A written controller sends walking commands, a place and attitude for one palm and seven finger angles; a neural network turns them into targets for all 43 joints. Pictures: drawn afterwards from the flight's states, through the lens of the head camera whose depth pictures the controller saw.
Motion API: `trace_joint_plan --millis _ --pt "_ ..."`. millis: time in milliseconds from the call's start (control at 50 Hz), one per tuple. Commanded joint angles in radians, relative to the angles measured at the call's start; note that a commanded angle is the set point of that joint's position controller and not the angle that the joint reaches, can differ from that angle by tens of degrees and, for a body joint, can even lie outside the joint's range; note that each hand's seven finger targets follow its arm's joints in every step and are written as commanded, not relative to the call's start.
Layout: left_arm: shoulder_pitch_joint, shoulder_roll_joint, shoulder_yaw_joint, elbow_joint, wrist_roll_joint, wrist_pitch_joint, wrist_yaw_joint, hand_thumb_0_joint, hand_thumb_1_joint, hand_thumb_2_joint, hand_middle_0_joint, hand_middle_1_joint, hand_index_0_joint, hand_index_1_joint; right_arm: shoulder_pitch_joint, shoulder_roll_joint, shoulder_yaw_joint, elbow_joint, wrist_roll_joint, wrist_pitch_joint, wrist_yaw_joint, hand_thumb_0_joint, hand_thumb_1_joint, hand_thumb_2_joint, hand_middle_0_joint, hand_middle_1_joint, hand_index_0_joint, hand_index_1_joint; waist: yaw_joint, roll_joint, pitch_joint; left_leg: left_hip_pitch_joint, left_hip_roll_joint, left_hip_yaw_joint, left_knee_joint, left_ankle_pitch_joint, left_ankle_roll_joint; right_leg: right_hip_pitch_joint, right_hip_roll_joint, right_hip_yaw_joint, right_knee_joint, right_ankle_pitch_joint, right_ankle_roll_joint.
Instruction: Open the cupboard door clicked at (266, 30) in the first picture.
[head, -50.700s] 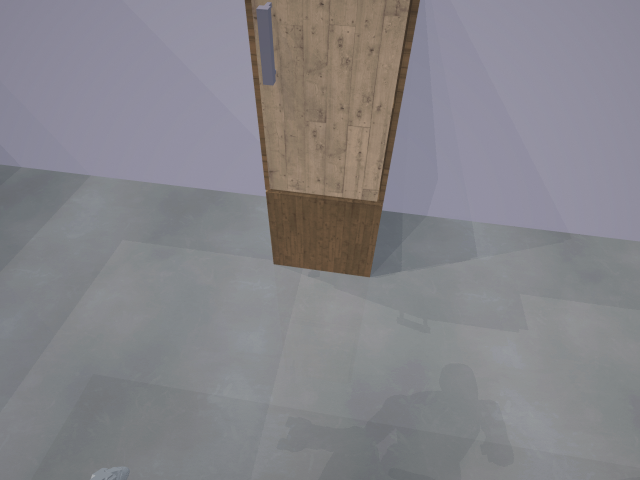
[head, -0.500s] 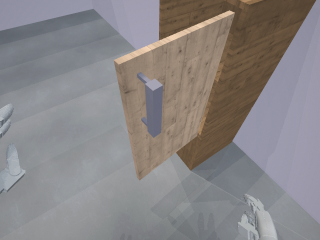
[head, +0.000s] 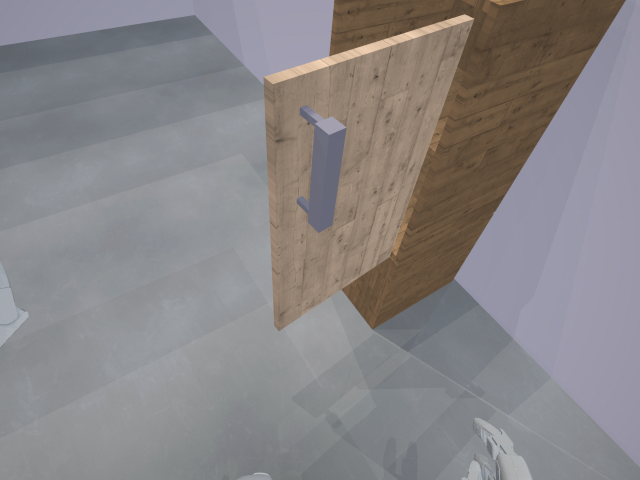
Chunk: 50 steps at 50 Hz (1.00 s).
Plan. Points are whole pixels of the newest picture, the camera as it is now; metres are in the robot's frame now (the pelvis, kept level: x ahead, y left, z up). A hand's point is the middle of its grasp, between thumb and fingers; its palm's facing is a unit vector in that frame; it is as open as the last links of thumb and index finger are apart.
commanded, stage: step back with the hand held close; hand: left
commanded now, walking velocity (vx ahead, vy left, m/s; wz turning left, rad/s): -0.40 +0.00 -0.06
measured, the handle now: (314, 171) +0.47 +0.04 +0.13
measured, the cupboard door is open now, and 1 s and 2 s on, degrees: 96 96 96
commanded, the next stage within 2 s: stop stepping back and stand still in 0.16 s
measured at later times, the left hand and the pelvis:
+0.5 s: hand (16, 457) +0.12 +0.23 +0.16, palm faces +0.30 -0.79 -0.53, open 7.4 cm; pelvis -0.10 -0.03 +0.01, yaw -3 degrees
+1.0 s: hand out of the picture +0.01 +0.24 +0.18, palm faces +0.42 -0.76 -0.49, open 7.4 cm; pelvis -0.19 -0.02 +0.00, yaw -1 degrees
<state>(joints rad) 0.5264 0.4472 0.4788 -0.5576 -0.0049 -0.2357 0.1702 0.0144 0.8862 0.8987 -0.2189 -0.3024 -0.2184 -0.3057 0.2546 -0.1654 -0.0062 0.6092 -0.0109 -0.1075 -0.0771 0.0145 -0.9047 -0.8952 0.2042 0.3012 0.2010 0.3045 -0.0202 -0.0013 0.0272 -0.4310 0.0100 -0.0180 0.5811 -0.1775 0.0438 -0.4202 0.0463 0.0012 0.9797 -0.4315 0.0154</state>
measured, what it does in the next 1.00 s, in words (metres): walks backwards: right foot, then left foot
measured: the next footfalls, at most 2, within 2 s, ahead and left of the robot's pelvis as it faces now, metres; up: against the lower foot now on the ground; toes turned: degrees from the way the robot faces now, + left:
right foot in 0.14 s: -0.14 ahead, -0.12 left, +0.00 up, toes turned +0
left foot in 0.34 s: -0.01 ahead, +0.06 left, +0.00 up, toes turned -2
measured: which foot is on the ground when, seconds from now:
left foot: down 0.00-0.20, up 0.22-0.32, down 0.34-0.60, up 0.62-0.80, down 0.82-1.00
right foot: up 0.00-0.12, down 0.14-1.00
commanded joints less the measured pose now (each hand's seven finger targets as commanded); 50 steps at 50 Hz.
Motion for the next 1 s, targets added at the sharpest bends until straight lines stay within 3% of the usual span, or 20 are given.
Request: trace_joint_plan --millis 0,80,120,160,240,280,320,340,380,480,540,580,600,640,680,740,800,840,880,980 --pt "0.043 0.100 0.054 -0.184 -0.025 -0.053 0.016 0.000 0.900 0.900 -0.200 -0.300 -0.200 -0.300 -0.109 -0.160 -0.054 -0.125 -0.004 -0.094 0.006 0.000 -0.900 -0.900 0.200 0.300 0.200 0.300 0.015 0.205 -0.134 0.198 0.232 -0.232 -0.311 0.077 0.081 0.048 -0.017 -0.022 -0.246 -0.085 -0.003" --pt "-0.001 0.113 0.031 -0.195 -0.039 -0.045 -0.008 0.000 0.900 0.900 -0.200 -0.300 -0.200 -0.300 -0.115 -0.182 -0.049 -0.096 -0.008 -0.091 0.019 0.000 -0.900 -0.900 0.200 0.300 0.200 0.300 0.034 0.226 -0.215 0.325 0.182 -0.160 -0.243 0.359 0.029 0.178 -0.015 -0.034 -0.607 0.162 -0.022" --pt "-0.011 0.173 0.069 -0.226 -0.049 -0.061 -0.022 0.000 0.900 0.900 -0.200 -0.300 -0.200 -0.300 -0.142 -0.175 -0.044 -0.110 -0.003 -0.076 0.016 0.000 -0.900 -0.900 0.200 0.300 0.200 0.300 0.039 0.105 -0.258 0.348 0.131 -0.069 -0.150 0.378 -0.004 0.204 -0.078 0.019 -0.665 0.426 -0.036" --pt "0.002 0.233 0.126 -0.213 -0.067 -0.079 -0.025 0.000 0.900 0.900 -0.200 -0.300 -0.200 -0.300 -0.170 -0.155 -0.037 -0.127 0.001 -0.073 0.006 0.000 -0.900 -0.900 0.200 0.300 0.200 0.300 0.040 -0.047 -0.264 0.347 0.064 0.037 -0.042 0.225 -0.040 0.143 -0.190 0.053 -0.632 0.646 -0.049" --pt "0.087 0.249 0.186 -0.182 -0.064 -0.057 -0.034 0.000 0.900 0.900 -0.200 -0.300 -0.200 -0.300 -0.241 -0.122 -0.025 -0.190 0.041 -0.049 -0.012 0.000 -0.900 -0.900 0.200 0.300 0.200 0.300 0.077 -0.260 -0.238 -0.035 -0.026 0.049 0.184 -0.216 -0.042 0.375 -0.303 0.088 -0.532 1.274 -0.033" --pt "0.124 0.212 0.167 -0.170 -0.064 -0.029 -0.037 0.000 0.900 0.900 -0.200 -0.300 -0.200 -0.300 -0.240 -0.124 -0.014 -0.194 0.028 -0.038 -0.019 0.000 -0.900 -0.900 0.200 0.300 0.200 0.300 0.050 -0.122 -0.209 -0.009 -0.010 0.057 0.053 -0.109 -0.042 0.379 -0.285 0.083 -0.487 1.167 -0.076" --pt "0.136 0.175 0.132 -0.176 -0.067 -0.022 -0.022 0.000 0.900 0.900 -0.200 -0.300 -0.200 -0.300 -0.184 -0.158 -0.012 -0.166 0.015 -0.029 -0.032 0.000 -0.900 -0.900 0.200 0.300 0.200 0.300 0.008 0.059 -0.237 0.223 0.015 0.054 -0.140 0.398 -0.029 0.306 -0.172 -0.004 -0.400 1.000 -0.019" --pt "0.129 0.184 0.129 -0.183 -0.063 -0.020 -0.016 0.000 0.900 0.900 -0.200 -0.300 -0.200 -0.300 -0.159 -0.181 -0.024 -0.161 0.015 -0.032 -0.031 0.000 -0.900 -0.900 0.200 0.300 0.200 0.300 0.018 0.142 -0.280 0.382 0.081 -0.009 -0.133 0.754 -0.007 0.208 -0.107 -0.029 -0.349 0.740 0.007" --pt "0.145 0.176 0.098 -0.167 -0.050 -0.013 -0.012 0.000 0.900 0.900 -0.200 -0.300 -0.200 -0.300 -0.111 -0.179 -0.041 -0.153 0.016 -0.054 -0.008 0.000 -0.900 -0.900 0.200 0.300 0.200 0.300 0.023 0.253 -0.300 0.601 0.198 -0.131 -0.118 1.070 0.029 -0.005 -0.038 -0.022 -0.313 0.047 -0.002" --pt "0.094 0.172 0.075 -0.200 -0.048 0.012 -0.008 0.000 0.900 0.900 -0.200 -0.300 -0.200 -0.300 -0.122 -0.199 -0.036 -0.168 0.008 -0.073 0.003 0.000 -0.900 -0.900 0.200 0.300 0.200 0.300 0.027 0.169 -0.174 0.242 0.179 -0.130 -0.269 0.336 0.052 0.196 -0.049 -0.025 -0.390 0.057 -0.001" --pt "0.088 0.180 0.083 -0.132 -0.038 0.012 -0.003 0.000 0.900 0.900 -0.200 -0.300 -0.200 -0.300 -0.167 -0.187 -0.027 -0.189 0.009 -0.053 -0.007 0.000 -0.900 -0.900 0.200 0.300 0.200 0.300 0.018 0.047 -0.047 -0.019 0.094 -0.074 -0.258 -0.253 0.003 0.289 -0.106 0.035 -0.617 0.068 -0.027" --pt "0.025 0.220 0.114 -0.125 -0.029 -0.004 -0.003 0.000 0.900 0.900 -0.200 -0.300 -0.200 -0.300 -0.156 -0.182 -0.041 -0.177 -0.003 -0.031 -0.006 0.000 -0.900 -0.900 0.200 0.300 0.200 0.300 0.015 -0.129 -0.013 0.116 -0.021 -0.006 0.124 -0.224 -0.053 -0.033 -0.327 0.343 -0.886 -0.261 -0.134" --pt "-0.020 0.175 0.070 -0.103 -0.029 -0.002 -0.008 0.000 0.900 0.900 -0.200 -0.300 -0.200 -0.300 -0.146 -0.166 -0.045 -0.152 0.004 -0.028 -0.011 0.000 -0.900 -0.900 0.200 0.300 0.200 0.300 0.023 -0.204 0.014 0.146 -0.025 -0.013 0.342 -0.261 -0.060 -0.166 -0.386 0.395 -0.923 -0.353 -0.165" --pt "-0.062 0.140 0.046 -0.050 -0.016 -0.002 -0.014 0.000 0.900 0.900 -0.200 -0.300 -0.200 -0.300 -0.119 -0.161 -0.039 -0.127 0.001 -0.028 -0.015 0.000 -0.900 -0.900 0.200 0.300 0.200 0.300 0.005 -0.162 -0.010 0.103 0.000 -0.007 0.425 -0.219 -0.049 -0.123 -0.334 0.261 -0.845 -0.208 -0.138" --pt "-0.134 0.120 0.017 -0.041 -0.012 -0.003 -0.014 0.000 0.900 0.900 -0.200 -0.300 -0.200 -0.300 -0.146 -0.139 -0.021 -0.137 0.003 -0.038 -0.021 0.000 -0.900 -0.900 0.200 0.300 0.200 0.300 0.006 -0.106 -0.028 0.154 0.025 0.025 0.248 -0.200 -0.040 -0.056 -0.275 0.149 -0.780 -0.085 -0.110" --pt "-0.118 0.117 0.010 -0.066 0.000 -0.016 0.005 0.000 0.900 0.900 -0.200 -0.300 -0.200 -0.300 -0.103 -0.160 -0.022 -0.118 -0.006 -0.069 -0.040 0.000 -0.900 -0.900 0.200 0.300 0.200 0.300 0.015 0.008 -0.050 0.231 0.007 0.044 -0.108 -0.203 -0.016 0.047 -0.230 0.142 -0.724 -0.051 -0.082" --pt "-0.098 0.147 0.036 -0.176 0.008 -0.043 0.012 0.000 0.900 0.900 -0.200 -0.300 -0.200 -0.300 -0.093 -0.194 -0.029 -0.149 -0.007 -0.092 -0.034 0.000 -0.900 -0.900 0.200 0.300 0.200 0.300 0.038 0.209 -0.081 0.159 0.148 -0.156 -0.300 -0.130 0.032 0.187 -0.089 0.039 -0.498 0.162 -0.022" --pt "-0.040 0.166 0.069 -0.176 -0.003 -0.049 0.007 0.000 0.900 0.900 -0.200 -0.300 -0.200 -0.300 -0.103 -0.166 -0.021 -0.147 -0.002 -0.099 -0.023 0.000 -0.900 -0.900 0.200 0.300 0.200 0.300 0.038 0.170 -0.149 0.103 0.140 -0.124 -0.288 0.000 0.013 0.291 -0.073 -0.009 -0.444 0.271 -0.007" --pt "-0.046 0.168 0.076 -0.194 0.007 -0.054 0.002 0.000 0.900 0.900 -0.200 -0.300 -0.200 -0.300 -0.113 -0.167 -0.020 -0.152 -0.005 -0.104 -0.017 0.000 -0.900 -0.900 0.200 0.300 0.200 0.300 0.043 0.206 -0.076 0.011 0.133 -0.110 -0.338 -0.078 0.003 0.318 -0.069 -0.019 -0.423 0.235 -0.003" --pt "-0.045 0.117 0.052 -0.018 0.000 -0.061 -0.007 0.000 0.900 0.900 -0.200 -0.300 -0.200 -0.300 -0.093 -0.175 -0.030 -0.135 0.001 -0.108 -0.009 0.000 -0.900 -0.900 0.200 0.300 0.200 0.300 0.025 0.018 -0.002 -0.005 0.064 -0.043 -0.239 -0.239 -0.006 0.252 -0.120 0.083 -0.602 0.158 -0.017"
